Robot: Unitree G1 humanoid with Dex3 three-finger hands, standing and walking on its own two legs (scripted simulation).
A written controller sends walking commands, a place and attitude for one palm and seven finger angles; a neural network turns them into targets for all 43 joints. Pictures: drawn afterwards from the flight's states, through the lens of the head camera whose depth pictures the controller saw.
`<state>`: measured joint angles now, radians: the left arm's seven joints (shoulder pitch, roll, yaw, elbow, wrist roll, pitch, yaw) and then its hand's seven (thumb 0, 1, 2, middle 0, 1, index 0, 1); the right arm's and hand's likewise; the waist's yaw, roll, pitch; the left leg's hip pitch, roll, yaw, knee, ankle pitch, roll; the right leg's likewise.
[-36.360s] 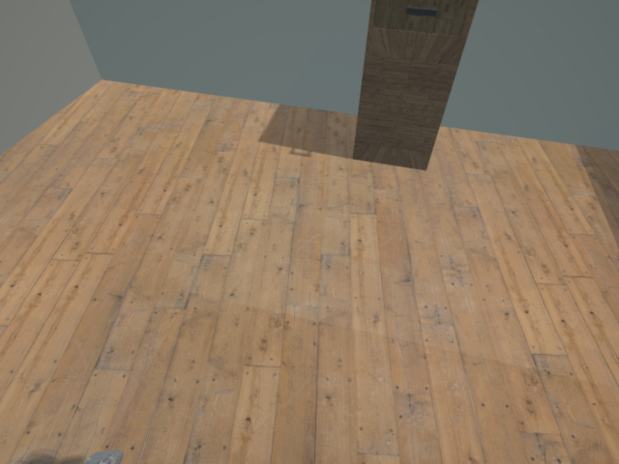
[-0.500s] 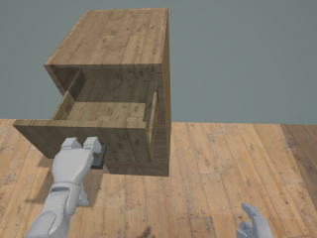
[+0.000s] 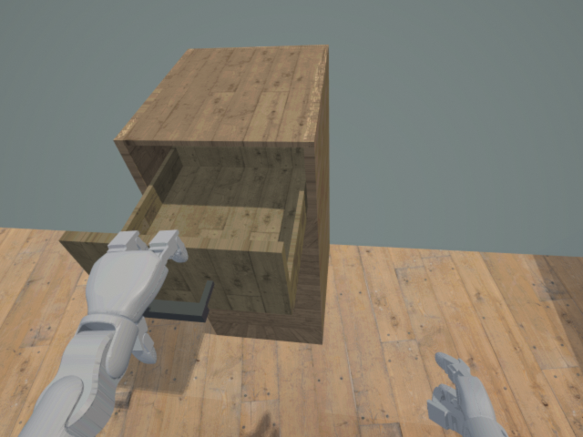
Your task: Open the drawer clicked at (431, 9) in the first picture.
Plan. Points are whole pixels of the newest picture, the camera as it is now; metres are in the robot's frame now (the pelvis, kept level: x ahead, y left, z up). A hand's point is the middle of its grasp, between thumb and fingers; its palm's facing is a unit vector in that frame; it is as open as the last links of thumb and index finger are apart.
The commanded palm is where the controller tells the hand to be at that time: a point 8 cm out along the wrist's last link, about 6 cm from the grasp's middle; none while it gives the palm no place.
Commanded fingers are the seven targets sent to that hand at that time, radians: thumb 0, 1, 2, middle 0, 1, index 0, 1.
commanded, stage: lift the hand off the handle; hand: left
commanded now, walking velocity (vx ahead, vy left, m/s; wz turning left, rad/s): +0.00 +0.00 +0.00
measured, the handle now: (176, 297) +0.30 +0.24 +0.00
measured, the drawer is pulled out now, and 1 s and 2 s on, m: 0.24 0.24 0.24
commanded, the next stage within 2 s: draw the hand back to the body in 0.56 s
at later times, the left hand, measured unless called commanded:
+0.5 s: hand (142, 252) +0.28 +0.23 +0.14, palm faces +0.10 -0.05 -0.99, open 13.9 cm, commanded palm +0.24 +0.23 +0.20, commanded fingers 0.00 -0.50 0.30 -0.30 -1.20 -0.30 -1.20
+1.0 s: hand (123, 279) +0.24 +0.24 +0.14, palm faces +0.08 -0.05 -1.00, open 13.9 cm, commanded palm +0.21 +0.25 +0.20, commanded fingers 0.00 -0.50 0.30 -0.30 -1.20 -0.30 -1.20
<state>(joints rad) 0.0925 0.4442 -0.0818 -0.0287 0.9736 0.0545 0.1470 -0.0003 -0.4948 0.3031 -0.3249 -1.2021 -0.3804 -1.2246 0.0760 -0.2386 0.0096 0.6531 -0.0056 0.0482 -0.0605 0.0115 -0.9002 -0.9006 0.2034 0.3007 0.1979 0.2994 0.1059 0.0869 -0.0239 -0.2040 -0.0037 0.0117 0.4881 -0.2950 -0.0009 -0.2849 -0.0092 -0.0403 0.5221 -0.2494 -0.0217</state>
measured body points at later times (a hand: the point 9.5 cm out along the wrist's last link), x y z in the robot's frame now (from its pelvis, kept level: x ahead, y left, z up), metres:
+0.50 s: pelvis +0.00 +0.01 +0.01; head -0.01 -0.04 +0.45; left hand +0.27 +0.23 +0.20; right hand +0.22 -0.19 -0.10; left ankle -0.02 +0.12 -0.74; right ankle +0.02 -0.10 -0.74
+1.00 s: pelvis +0.00 +0.00 +0.01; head -0.01 -0.05 +0.45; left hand +0.23 +0.24 +0.19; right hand +0.22 -0.20 -0.10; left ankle -0.02 +0.12 -0.74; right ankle +0.02 -0.10 -0.74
